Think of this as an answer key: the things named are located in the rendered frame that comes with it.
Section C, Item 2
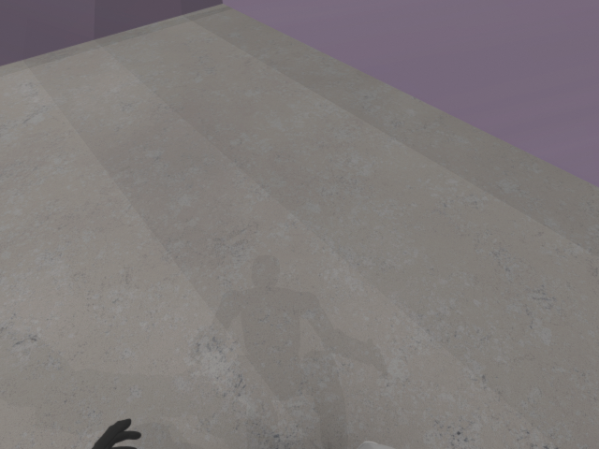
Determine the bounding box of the robot left hand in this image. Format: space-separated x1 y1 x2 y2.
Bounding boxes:
92 419 141 449

